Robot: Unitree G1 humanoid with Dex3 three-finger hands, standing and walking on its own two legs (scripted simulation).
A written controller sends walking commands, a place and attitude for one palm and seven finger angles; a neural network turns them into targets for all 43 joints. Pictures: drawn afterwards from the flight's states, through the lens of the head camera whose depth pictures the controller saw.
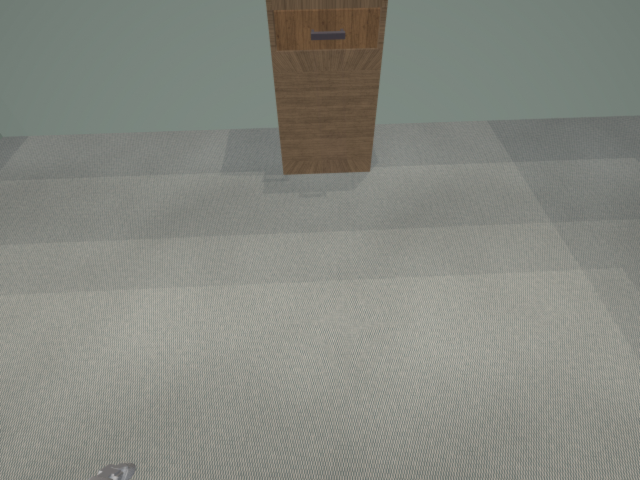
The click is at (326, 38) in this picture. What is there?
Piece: drawer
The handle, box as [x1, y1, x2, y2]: [311, 29, 344, 39]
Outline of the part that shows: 311,30 311,39 344,38 344,31 342,29 340,31 314,32 313,29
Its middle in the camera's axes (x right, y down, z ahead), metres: +0.02 -0.78 +1.47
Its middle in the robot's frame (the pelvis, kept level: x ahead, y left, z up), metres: +1.62 +0.04 -0.08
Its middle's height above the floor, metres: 0.69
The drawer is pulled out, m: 0.00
